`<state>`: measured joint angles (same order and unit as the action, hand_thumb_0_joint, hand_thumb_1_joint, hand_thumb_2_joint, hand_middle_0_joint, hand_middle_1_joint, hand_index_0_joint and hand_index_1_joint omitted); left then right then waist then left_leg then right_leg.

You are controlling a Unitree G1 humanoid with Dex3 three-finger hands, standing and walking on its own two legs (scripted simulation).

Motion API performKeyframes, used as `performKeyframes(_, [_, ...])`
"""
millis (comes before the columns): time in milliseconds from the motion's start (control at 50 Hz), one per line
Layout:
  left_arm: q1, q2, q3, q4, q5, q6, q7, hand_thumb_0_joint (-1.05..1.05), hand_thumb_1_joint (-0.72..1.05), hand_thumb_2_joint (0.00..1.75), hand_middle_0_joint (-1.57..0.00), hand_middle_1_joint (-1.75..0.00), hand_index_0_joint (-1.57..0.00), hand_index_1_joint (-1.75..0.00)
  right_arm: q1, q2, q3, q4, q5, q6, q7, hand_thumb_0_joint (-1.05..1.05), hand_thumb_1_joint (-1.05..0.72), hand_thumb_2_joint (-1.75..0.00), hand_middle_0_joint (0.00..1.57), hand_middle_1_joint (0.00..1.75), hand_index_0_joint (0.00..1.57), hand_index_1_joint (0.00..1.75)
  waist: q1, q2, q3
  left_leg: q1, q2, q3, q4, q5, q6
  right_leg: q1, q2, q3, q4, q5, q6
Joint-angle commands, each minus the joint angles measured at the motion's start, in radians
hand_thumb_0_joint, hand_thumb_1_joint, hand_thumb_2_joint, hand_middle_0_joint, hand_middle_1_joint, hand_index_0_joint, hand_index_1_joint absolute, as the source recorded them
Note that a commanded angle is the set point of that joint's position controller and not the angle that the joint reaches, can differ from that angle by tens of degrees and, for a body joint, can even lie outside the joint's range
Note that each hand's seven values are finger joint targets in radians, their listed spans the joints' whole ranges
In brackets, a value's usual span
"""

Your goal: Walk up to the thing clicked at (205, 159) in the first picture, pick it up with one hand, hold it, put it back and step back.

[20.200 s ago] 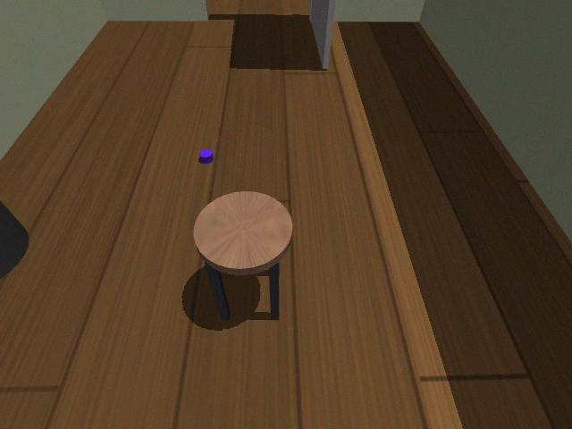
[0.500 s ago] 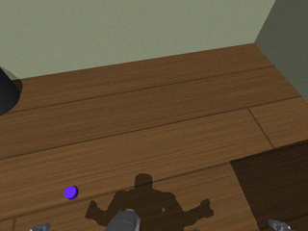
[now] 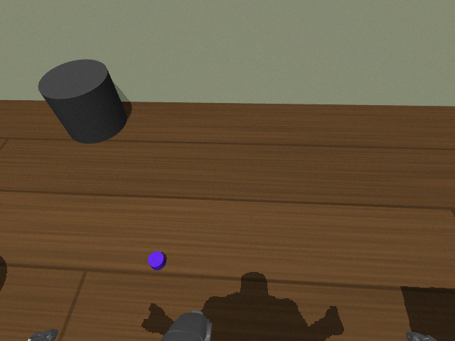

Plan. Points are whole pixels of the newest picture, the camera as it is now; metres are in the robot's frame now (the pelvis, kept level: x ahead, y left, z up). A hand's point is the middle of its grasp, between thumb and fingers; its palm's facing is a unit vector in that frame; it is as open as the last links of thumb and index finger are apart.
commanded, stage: walk up
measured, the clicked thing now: (157, 260) +0.49 +0.38 -0.73
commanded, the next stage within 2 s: none
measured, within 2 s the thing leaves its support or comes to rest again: neither
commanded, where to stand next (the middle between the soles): +0.11 +0.02 m, yaw +8 degrees
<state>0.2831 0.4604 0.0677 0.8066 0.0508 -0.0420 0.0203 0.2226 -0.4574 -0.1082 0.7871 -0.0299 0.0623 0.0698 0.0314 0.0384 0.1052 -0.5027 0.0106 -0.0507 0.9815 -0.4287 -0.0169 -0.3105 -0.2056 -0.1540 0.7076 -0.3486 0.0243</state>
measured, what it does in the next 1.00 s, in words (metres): steps to the left, turning right: left foot, then right foot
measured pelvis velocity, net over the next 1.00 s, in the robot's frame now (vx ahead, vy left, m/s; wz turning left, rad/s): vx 0.02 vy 0.11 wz -0.72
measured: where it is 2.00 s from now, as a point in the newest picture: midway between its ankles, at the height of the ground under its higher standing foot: outside the picture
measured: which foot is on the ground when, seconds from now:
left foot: up 0.00-0.06, down 0.08-0.42, up 0.44-0.70, down 0.72-1.00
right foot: down 0.00-0.08, up 0.10-0.38, down 0.40-0.76, up 0.78-1.00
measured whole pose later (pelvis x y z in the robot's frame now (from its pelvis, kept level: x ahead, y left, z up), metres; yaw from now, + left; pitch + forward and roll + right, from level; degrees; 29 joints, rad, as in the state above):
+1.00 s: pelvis +0.02 +0.11 +0.01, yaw -41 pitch -1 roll -1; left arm 0.25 0.48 0.07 0.77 0.02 0.05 -0.06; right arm 0.28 -0.43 -0.07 0.81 -0.03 -0.02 0.02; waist -0.04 -0.03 0.12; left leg -0.35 0.10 0.15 0.62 -0.25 0.03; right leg -0.46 0.00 0.08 1.00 -0.42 0.02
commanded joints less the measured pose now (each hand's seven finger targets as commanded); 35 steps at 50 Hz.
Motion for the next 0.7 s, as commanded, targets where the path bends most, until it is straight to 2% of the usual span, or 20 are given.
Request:
performKeyframes(0, [-0.072, 0.289, 0.086, -0.083, -0.01, -0.004, -0.007, 0.0, 0.9, 0.9, -0.2, -0.3, -0.2, -0.3, 0.015, -0.155, -0.043, -0.019, 0.017, -0.055, -0.023, 0.0, -0.9, -0.9, 0.2, 0.3, 0.2, 0.3, -0.014, -0.259, -0.09, 0.189, -0.037, 0.133, -0.305, 0.046, 0.001, -0.03, -0.127, 0.122, -0.209, -0.173, -0.177])
performKeyframes(40, [-0.017, 0.193, 0.05, -0.067, -0.017, 0.02, -0.015, 0.0, 0.9, 0.9, -0.2, -0.3, -0.2, -0.3, 0.133, -0.189, -0.055, 0.049, 0.01, -0.075, -0.053, 0.0, -0.9, -0.9, 0.2, 0.3, 0.2, 0.3, -0.065, -0.038, -0.175, 0.43, -0.073, 0.106, -0.434, 0.061, 0.021, -0.153, -0.059, 0.021, 0.103, -0.191, -0.116])
performKeyframes(60, [-0.01, 0.113, 0.026, -0.08, -0.028, 0.03, -0.021, 0.0, 0.9, 0.9, -0.2, -0.3, -0.2, -0.3, 0.158, -0.265, -0.067, 0.041, -0.002, -0.085, -0.066, 0.0, -0.9, -0.9, 0.2, 0.3, 0.2, 0.3, -0.086, 0.167, -0.129, 0.455, 0.093, -0.242, -0.584, -0.11, 0.106, -0.332, 0.029, 0.0, 0.347, -0.262, -0.064])
performKeyframes(80, [-0.079, 0.157, 0.031, -0.098, -0.033, 0.03, -0.011, 0.0, 0.9, 0.9, -0.2, -0.3, -0.2, -0.3, 0.147, -0.385, -0.078, 0.011, 0.004, -0.09, -0.072, 0.0, -0.9, -0.9, 0.2, 0.3, 0.2, 0.3, -0.107, 0.225, -0.107, 0.306, 0.323, -0.701, -0.728, -0.252, 0.262, -0.423, 0.115, 0.098, 0.4, -0.301, -0.036])
performKeyframes(100, [-0.153, 0.227, 0.046, -0.085, -0.03, 0.023, 0.0, 0.0, 0.9, 0.9, -0.2, -0.3, -0.2, -0.3, 0.107, -0.393, -0.08, 0.023, 0.011, -0.091, -0.079, 0.0, -0.9, -0.9, 0.2, 0.3, 0.2, 0.3, -0.103, 0.127, -0.011, 0.198, 0.357, -0.762, -0.747, -0.278, 0.326, -0.402, 0.066, 0.183, 0.437, -0.28, -0.043])
performKeyframes(120, [-0.093, 0.228, 0.047, -0.056, -0.038, 0.023, -0.005, 0.0, 0.9, 0.9, -0.2, -0.3, -0.2, -0.3, 0.063, -0.322, -0.057, 0.013, 0.012, -0.099, -0.087, 0.0, -0.9, -0.9, 0.2, 0.3, 0.2, 0.3, -0.059, 0.044, -0.01, 0.261, 0.292, -0.584, -0.641, -0.099, 0.293, -0.401, 0.047, 0.208, 0.426, -0.212, -0.043])
performKeyframes(140, [0.042, 0.197, 0.039, -0.04, -0.055, 0.052, -0.008, 0.0, 0.9, 0.9, -0.2, -0.3, -0.2, -0.3, -0.07, -0.26, -0.064, -0.05, -0.001, -0.103, -0.069, 0.0, -0.9, -0.9, 0.2, 0.3, 0.2, 0.3, -0.062, 0.148, -0.053, 0.383, 0.377, -0.25, -0.642, 0.01, 0.27, -0.439, 0.046, 0.195, 0.442, -0.133, -0.035])
performKeyframes(160, [0.095, 0.205, 0.044, -0.013, -0.05, 0.055, -0.013, 0.0, 0.9, 0.9, -0.2, -0.3, -0.2, -0.3, -0.096, -0.242, -0.059, -0.044, 0.0, -0.102, -0.067, 0.0, -0.9, -0.9, 0.2, 0.3, 0.2, 0.3, -0.035, 0.156, -0.088, 0.399, 0.35, -0.206, -0.596, 0.098, 0.261, -0.403, 0.036, 0.178, 0.424, -0.109, -0.032])
performKeyframes(180, [0.016, 0.228, 0.054, -0.02, -0.038, 0.056, -0.026, 0.0, 0.9, 0.9, -0.2, -0.3, -0.2, -0.3, -0.059, -0.239, -0.059, -0.03, 0.005, -0.102, -0.065, 0.0, -0.9, -0.9, 0.2, 0.3, 0.2, 0.3, -0.079, 0.148, -0.055, 0.27, 0.357, -0.208, -0.624, 0.099, 0.245, -0.315, 0.027, 0.167, 0.399, -0.101, -0.016])
performKeyframes(200, [-0.015, 0.226, 0.06, -0.037, -0.035, 0.061, -0.037, 0.0, 0.9, 0.9, -0.2, -0.3, -0.2, -0.3, -0.077, -0.236, -0.056, -0.03, 0.004, -0.1, -0.063, 0.0, -0.9, -0.9, 0.2, 0.3, 0.2, 0.3, -0.078, 0.13, -0.03, 0.199, 0.353, -0.172, -0.649, 0.07, 0.234, -0.254, 0.027, 0.16, 0.37, -0.087, -0.007])
performKeyframes(260, [0.06, 0.184, 0.056, -0.045, -0.04, 0.062, -0.057, 0.0, 0.9, 0.9, -0.2, -0.3, -0.2, -0.3, -0.142, -0.232, -0.057, -0.057, 0.006, -0.089, -0.068, 0.0, -0.9, -0.9, 0.2, 0.3, 0.2, 0.3, -0.034, 0.146, -0.017, 0.19, 0.354, -0.021, -0.587, 0.149, 0.22, -0.162, 0.047, 0.144, 0.198, -0.029, -0.01])
performKeyframes(340, [0.139, 0.164, 0.063, -0.033, -0.035, 0.049, -0.052, 0.0, 0.9, 0.9, -0.2, -0.3, -0.2, -0.3, -0.176, -0.192, -0.05, -0.078, 0.02, -0.067, -0.067, 0.0, -0.9, -0.9, 0.2, 0.3, 0.2, 0.3, -0.004, 0.118, -0.098, 0.19, 0.294, 0.146, -0.383, 0.247, 0.159, 0.008, 0.142, 0.039, 0.014, 0.053, -0.023])
performKeyframes(360, [0.156, 0.171, 0.069, -0.03, -0.03, 0.037, -0.044, 0.0, 0.9, 0.9, -0.2, -0.3, -0.2, -0.3, -0.156, -0.166, -0.042, -0.079, 0.025, -0.061, -0.067, 0.0, -0.9, -0.9, 0.2, 0.3, 0.2, 0.3, 0.005, 0.048, -0.122, 0.178, 0.247, 0.19, -0.256, 0.228, 0.123, 0.064, 0.169, 0.057, -0.075, 0.097, -0.039])
performKeyframes(380, [0.178, 0.222, 0.077, -0.037, -0.02, 0.024, -0.034, 0.0, 0.9, 0.9, -0.2, -0.3, -0.2, -0.3, -0.131, -0.135, -0.033, -0.083, 0.036, -0.054, -0.065, 0.0, -0.9, -0.9, 0.2, 0.3, 0.2, 0.3, 0.023, -0.152, -0.117, 0.118, 0.145, 0.232, -0.045, 0.117, 0.067, 0.088, 0.097, 0.276, -0.213, 0.223, -0.093])
performKeyframes(400, [0.172, 0.296, 0.091, -0.069, -0.013, 0.008, -0.021, 0.0, 0.9, 0.9, -0.2, -0.3, -0.2, -0.3, -0.162, -0.086, -0.013, -0.12, 0.039, -0.048, -0.061, 0.0, -0.9, -0.9, 0.2, 0.3, 0.2, 0.3, 0.033, -0.316, -0.087, -0.104, -0.007, 0.187, 0.095, -0.2, 0.017, 0.158, -0.066, 0.663, -0.326, 0.301, -0.193])
performKeyframes(420, [0.201, 0.331, 0.091, -0.087, -0.016, 0.008, -0.012, 0.0, 0.9, 0.9, -0.2, -0.3, -0.2, -0.3, -0.214, -0.111, -0.015, -0.146, 0.037, -0.04, -0.074, 0.0, -0.9, -0.9, 0.2, 0.3, 0.2, 0.3, 0.058, -0.275, -0.12, -0.143, -0.032, 0.023, 0.16, -0.28, 0.008, 0.153, -0.14, 0.904, -0.402, 0.191, -0.303])
performKeyframes(460, [0.128, 0.28, 0.078, -0.105, -0.03, 0.006, 0.007, 0.0, 0.9, 0.9, -0.2, -0.3, -0.2, -0.3, -0.154, -0.14, -0.02, -0.098, 0.042, -0.044, -0.081, 0.0, -0.9, -0.9, 0.2, 0.3, 0.2, 0.3, 0.01, -0.207, -0.143, -0.158, 0.014, -0.055, 0.167, -0.175, 0.004, 0.232, -0.075, 0.763, -0.328, 0.25, -0.271])
performKeyframes(520, [0.064, 0.222, 0.065, -0.154, -0.031, 0.012, 0.014, 0.0, 0.9, 0.9, -0.2, -0.3, -0.2, -0.3, -0.092, -0.151, -0.018, -0.055, 0.028, -0.048, -0.08, 0.0, -0.9, -0.9, 0.2, 0.3, 0.2, 0.3, -0.02, -0.193, -0.192, -0.03, -0.001, -0.016, 0.095, -0.072, 0.014, 0.121, 0.014, 0.618, -0.255, 0.284, -0.208])
performKeyframes(620, [0.037, 0.229, 0.056, -0.17, -0.024, 0.02, 0.004, 0.0, 0.9, 0.9, -0.2, -0.3, -0.2, -0.3, -0.105, -0.122, -0.004, -0.096, 0.041, -0.049, -0.071, 0.0, -0.9, -0.9, 0.2, 0.3, 0.2, 0.3, -0.002, -0.2, -0.159, 0.058, -0.043, 0.002, -0.107, -0.078, 0.038, 0.006, 0.033, 0.598, -0.22, 0.323, -0.246])
performKeyframes(680, [-0.058, 0.192, 0.037, -0.195, -0.032, 0.049, -0.009, 0.0, 0.9, 0.9, -0.2, -0.3, -0.2, -0.3, 0.012, -0.101, -0.008, -0.057, 0.027, -0.062, -0.076, 0.0, -0.9, -0.9, 0.2, 0.3, 0.2, 0.3, -0.058, -0.231, -0.152, 0.285, -0.072, 0.039, -0.326, 0.096, 0.053, -0.193, 0.092, 0.558, -0.156, 0.267, -0.174])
